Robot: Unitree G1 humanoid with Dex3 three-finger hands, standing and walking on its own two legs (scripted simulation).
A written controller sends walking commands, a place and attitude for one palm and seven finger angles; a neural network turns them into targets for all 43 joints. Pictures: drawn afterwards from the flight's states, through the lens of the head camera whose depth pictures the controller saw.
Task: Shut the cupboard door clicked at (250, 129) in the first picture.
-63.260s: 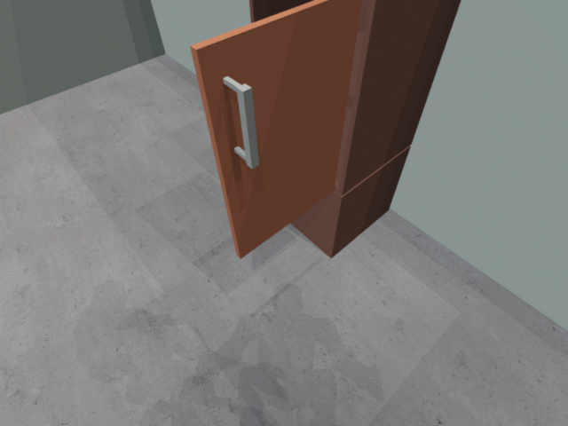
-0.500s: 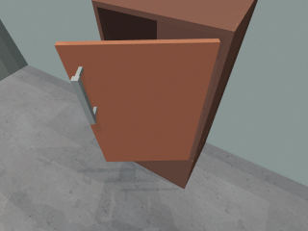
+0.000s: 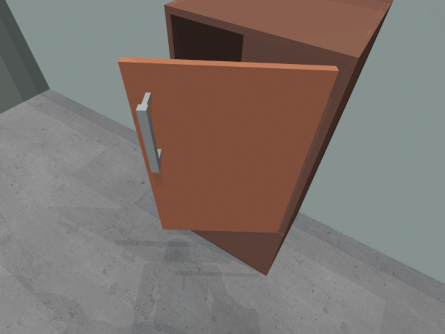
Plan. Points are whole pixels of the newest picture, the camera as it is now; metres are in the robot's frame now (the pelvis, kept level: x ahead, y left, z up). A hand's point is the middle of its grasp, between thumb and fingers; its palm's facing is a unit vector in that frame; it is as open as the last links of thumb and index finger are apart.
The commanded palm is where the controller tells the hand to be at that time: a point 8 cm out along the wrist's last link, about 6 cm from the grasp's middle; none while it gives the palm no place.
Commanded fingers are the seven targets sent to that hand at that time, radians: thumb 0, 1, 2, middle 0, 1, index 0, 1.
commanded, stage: come to a stop and stand still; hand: left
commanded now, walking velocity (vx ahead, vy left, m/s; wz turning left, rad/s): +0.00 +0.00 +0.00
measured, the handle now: (151, 135) +0.46 +0.19 +0.10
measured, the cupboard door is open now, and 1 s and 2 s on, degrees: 31 31 31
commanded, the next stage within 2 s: look again from close up in 0.18 s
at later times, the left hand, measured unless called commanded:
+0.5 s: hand out of the picture +0.02 +0.17 -0.17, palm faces +0.02 -0.98 -0.22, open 7.4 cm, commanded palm none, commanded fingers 0.00 0.90 0.90 -0.20 -0.30 -0.20 -0.30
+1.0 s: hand (138, 332) +0.15 +0.17 -0.10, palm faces +0.22 -0.95 -0.21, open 7.3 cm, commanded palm +0.13 +0.20 -0.06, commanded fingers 0.00 0.90 0.90 -0.31 -0.42 -0.31 -0.42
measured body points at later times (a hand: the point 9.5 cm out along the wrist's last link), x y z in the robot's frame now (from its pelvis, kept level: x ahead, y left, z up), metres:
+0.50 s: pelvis +0.02 +0.00 +0.00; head +0.02 -0.02 +0.45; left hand +0.02 +0.22 -0.15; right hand +0.01 -0.21 -0.17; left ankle +0.00 +0.09 -0.74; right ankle +0.05 -0.13 -0.74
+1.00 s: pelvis +0.03 -0.02 -0.01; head +0.05 -0.04 +0.44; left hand +0.13 +0.22 -0.08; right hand +0.08 -0.26 -0.15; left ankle +0.00 +0.09 -0.74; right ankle +0.05 -0.13 -0.74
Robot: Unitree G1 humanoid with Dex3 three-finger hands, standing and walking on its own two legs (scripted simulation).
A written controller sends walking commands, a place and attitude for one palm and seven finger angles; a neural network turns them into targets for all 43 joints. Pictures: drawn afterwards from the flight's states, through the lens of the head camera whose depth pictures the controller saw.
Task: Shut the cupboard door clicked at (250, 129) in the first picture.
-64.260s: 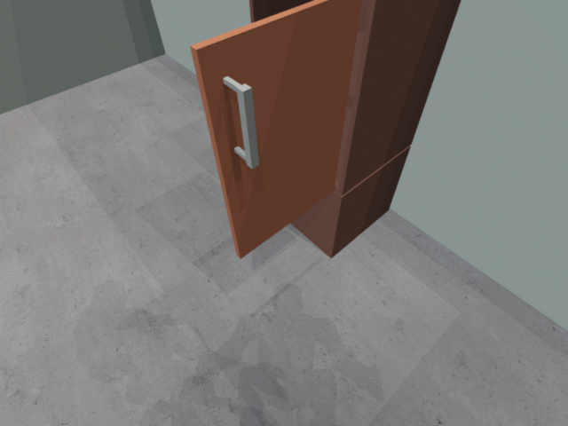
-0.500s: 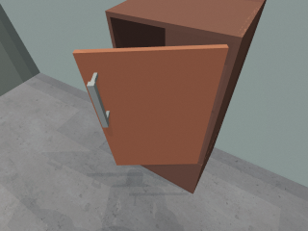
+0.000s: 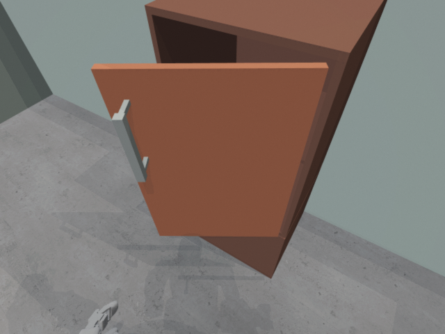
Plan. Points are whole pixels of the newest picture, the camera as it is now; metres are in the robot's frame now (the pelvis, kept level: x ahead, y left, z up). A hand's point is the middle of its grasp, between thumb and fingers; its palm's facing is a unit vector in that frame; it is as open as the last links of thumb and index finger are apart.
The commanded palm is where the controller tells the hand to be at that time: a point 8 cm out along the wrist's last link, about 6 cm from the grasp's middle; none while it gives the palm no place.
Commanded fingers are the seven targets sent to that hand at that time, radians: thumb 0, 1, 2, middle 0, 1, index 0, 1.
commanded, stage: raise the hand and make a fist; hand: left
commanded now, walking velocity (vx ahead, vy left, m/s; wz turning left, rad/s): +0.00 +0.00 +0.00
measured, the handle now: (134, 143) +0.43 +0.20 +0.11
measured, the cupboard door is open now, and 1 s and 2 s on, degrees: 31 31 31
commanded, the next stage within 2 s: bring the fist close to the handle in 1.80 s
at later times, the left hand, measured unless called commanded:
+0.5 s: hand (126, 319) +0.15 +0.17 +0.01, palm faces +0.04 -1.00 -0.05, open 5.2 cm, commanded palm +0.12 +0.22 +0.01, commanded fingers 0.00 0.90 0.90 -0.77 -0.92 -0.77 -0.92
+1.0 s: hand (108, 277) +0.19 +0.19 +0.06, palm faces +0.05 -1.00 -0.06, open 3.2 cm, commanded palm +0.16 +0.24 +0.07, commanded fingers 0.00 0.90 0.90 -1.23 -1.42 -1.23 -1.42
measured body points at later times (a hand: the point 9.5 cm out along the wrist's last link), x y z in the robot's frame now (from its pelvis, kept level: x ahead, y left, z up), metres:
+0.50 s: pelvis -0.04 -0.01 -0.07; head +0.01 -0.01 +0.37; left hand +0.14 +0.22 +0.01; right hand +0.19 -0.21 -0.13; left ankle -0.03 +0.11 -0.73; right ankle +0.02 -0.11 -0.73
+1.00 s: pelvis -0.02 +0.01 -0.03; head +0.01 +0.01 +0.42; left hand +0.18 +0.24 +0.06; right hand +0.17 -0.23 -0.09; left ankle -0.03 +0.11 -0.73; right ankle +0.02 -0.11 -0.73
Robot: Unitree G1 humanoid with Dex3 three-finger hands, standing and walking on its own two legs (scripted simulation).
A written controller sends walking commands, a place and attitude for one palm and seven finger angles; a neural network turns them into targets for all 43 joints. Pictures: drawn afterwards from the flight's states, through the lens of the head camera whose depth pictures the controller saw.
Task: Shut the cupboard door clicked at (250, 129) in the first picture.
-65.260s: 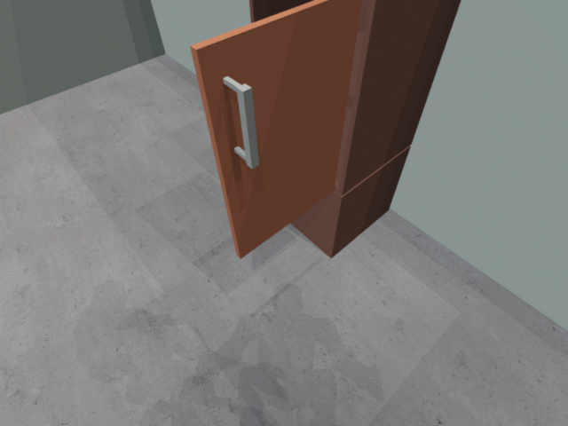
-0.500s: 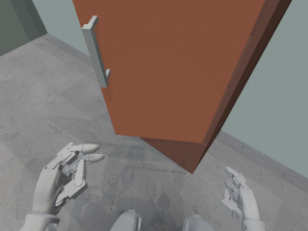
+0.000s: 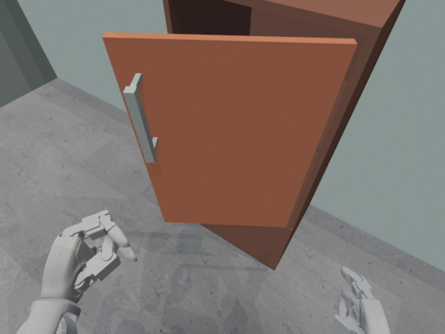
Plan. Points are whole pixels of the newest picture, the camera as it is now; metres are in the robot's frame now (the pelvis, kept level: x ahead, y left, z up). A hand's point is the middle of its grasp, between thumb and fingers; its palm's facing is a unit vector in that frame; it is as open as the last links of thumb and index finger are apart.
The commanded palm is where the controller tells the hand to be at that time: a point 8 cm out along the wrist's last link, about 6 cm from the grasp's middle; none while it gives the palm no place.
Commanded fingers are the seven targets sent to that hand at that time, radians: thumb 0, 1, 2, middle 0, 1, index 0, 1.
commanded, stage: raise the hand and make a fist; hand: left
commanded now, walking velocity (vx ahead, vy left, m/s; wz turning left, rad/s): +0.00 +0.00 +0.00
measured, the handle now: (144, 121) +0.45 +0.19 +0.14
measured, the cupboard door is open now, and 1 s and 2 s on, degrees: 31 31 31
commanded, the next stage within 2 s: bring the fist close to the handle in 0.80 s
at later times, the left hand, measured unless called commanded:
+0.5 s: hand (101, 212) +0.25 +0.19 +0.15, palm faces +0.04 -1.00 -0.05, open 3.1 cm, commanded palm +0.21 +0.24 +0.15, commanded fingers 0.00 0.90 0.90 -1.30 -1.50 -1.30 -1.50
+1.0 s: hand (109, 221) +0.24 +0.18 +0.14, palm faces +0.05 -1.00 -0.06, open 3.1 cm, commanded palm +0.22 +0.22 +0.15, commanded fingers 0.00 0.90 0.90 -1.30 -1.50 -1.30 -1.50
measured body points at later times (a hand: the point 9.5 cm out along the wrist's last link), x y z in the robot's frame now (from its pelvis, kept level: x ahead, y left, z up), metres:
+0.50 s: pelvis +0.01 +0.00 +0.03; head +0.01 -0.02 +0.48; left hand +0.24 +0.25 +0.15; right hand +0.20 -0.22 -0.05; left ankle -0.01 +0.10 -0.70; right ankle +0.03 -0.12 -0.70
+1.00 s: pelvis +0.00 -0.01 +0.03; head +0.00 -0.02 +0.48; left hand +0.23 +0.23 +0.15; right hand +0.19 -0.23 -0.04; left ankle -0.01 +0.10 -0.70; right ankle +0.03 -0.12 -0.70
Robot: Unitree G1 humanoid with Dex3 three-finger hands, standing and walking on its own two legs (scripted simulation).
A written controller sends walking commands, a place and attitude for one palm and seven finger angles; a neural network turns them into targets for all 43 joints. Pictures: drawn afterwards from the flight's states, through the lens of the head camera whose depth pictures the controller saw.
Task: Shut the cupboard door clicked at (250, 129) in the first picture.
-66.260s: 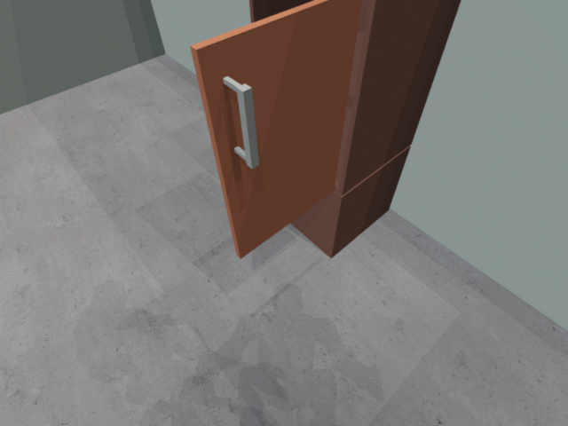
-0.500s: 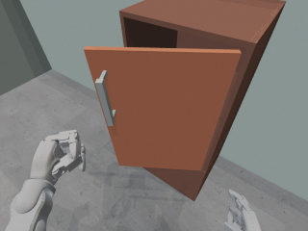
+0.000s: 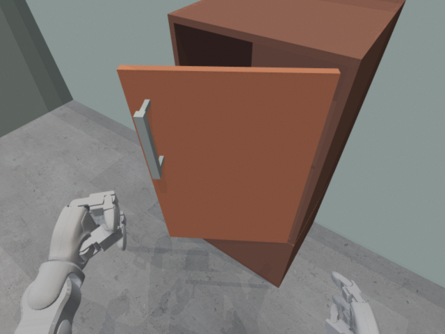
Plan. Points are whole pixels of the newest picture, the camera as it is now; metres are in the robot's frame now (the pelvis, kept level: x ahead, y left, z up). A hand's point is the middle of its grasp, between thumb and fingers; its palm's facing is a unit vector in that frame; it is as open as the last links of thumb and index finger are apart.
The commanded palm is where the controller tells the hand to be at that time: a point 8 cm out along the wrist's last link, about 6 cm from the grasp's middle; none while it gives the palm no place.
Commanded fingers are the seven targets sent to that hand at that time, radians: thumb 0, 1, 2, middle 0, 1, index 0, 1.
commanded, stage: bring the fist close to the handle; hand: left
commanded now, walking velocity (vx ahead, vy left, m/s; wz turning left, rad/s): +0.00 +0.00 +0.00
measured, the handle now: (152, 141) +0.45 +0.20 +0.11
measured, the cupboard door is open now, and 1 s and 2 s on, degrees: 31 31 25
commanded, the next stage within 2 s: push the door shut along its arc in 1.30 s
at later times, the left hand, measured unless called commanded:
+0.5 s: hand (139, 194) +0.31 +0.18 +0.11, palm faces +0.04 -1.00 -0.04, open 3.1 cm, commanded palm +0.28 +0.22 +0.12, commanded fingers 0.00 0.90 0.90 -1.30 -1.50 -1.30 -1.50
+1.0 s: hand (155, 172) +0.35 +0.16 +0.12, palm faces +0.03 -1.00 -0.02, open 3.1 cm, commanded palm +0.32 +0.21 +0.12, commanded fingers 0.00 0.90 0.90 -1.30 -1.50 -1.30 -1.50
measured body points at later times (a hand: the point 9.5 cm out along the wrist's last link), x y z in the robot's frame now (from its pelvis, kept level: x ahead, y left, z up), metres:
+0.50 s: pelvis +0.00 +0.00 +0.00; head +0.01 -0.01 +0.45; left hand +0.30 +0.23 +0.12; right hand +0.17 -0.23 -0.08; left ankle -0.01 +0.11 -0.73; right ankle +0.03 -0.11 -0.73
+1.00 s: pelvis +0.01 +0.01 +0.00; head +0.02 -0.01 +0.45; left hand +0.35 +0.22 +0.12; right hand +0.17 -0.23 -0.09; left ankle -0.01 +0.11 -0.73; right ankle +0.03 -0.11 -0.73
